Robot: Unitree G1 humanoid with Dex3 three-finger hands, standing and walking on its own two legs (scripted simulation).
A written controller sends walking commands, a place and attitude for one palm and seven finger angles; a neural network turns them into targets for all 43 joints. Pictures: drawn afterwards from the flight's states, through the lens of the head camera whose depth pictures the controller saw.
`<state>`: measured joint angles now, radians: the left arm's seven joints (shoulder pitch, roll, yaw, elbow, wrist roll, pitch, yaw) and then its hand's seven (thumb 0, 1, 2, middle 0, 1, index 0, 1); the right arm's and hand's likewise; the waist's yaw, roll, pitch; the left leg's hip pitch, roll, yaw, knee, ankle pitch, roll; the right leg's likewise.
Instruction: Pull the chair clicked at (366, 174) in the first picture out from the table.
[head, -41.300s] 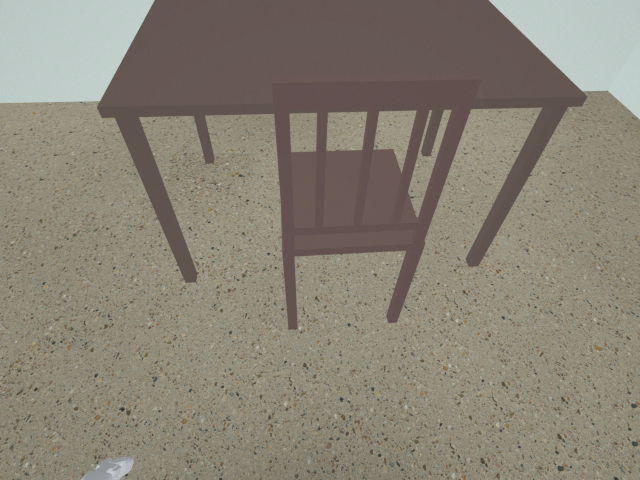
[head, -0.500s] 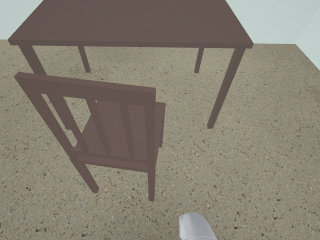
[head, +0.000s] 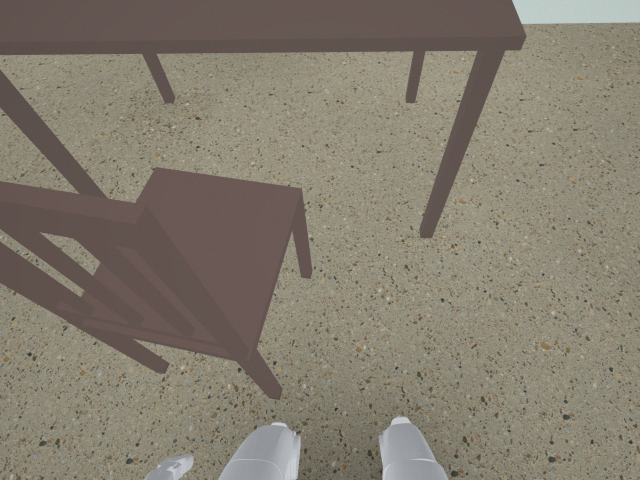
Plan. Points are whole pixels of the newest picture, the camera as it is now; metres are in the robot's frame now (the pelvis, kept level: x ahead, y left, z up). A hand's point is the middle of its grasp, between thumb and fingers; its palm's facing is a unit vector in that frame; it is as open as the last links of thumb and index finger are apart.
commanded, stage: come to a stop and stand still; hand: left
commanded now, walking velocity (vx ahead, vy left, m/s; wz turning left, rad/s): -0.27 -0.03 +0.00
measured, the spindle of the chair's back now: (86, 281) +0.37 +0.34 -0.03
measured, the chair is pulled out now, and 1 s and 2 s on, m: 0.30 0.30 0.30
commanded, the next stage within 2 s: look again from close up in 1.62 s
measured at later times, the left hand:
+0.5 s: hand out of the picture +0.05 +0.23 -0.12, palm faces -0.06 -0.97 -0.25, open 7.4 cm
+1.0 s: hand out of the picture -0.02 +0.18 -0.11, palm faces -0.06 -0.98 -0.21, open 7.3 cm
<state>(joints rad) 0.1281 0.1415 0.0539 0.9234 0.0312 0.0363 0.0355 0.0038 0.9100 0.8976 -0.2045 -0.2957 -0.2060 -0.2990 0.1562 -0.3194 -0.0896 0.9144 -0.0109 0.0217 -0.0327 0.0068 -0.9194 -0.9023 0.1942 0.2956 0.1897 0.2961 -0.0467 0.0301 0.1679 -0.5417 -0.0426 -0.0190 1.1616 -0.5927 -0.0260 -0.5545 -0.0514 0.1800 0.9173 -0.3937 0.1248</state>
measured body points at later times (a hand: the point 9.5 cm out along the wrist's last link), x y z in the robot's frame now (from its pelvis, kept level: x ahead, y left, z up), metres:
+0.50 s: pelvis +0.00 +0.04 +0.05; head +0.06 +0.03 +0.49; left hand +0.05 +0.28 -0.10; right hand +0.07 -0.18 -0.11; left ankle +0.05 +0.08 -0.69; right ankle -0.07 -0.09 -0.67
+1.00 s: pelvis -0.01 +0.01 +0.06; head +0.00 -0.01 +0.50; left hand -0.01 +0.23 -0.10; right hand -0.11 -0.18 -0.11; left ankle +0.05 +0.08 -0.69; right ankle -0.06 -0.09 -0.69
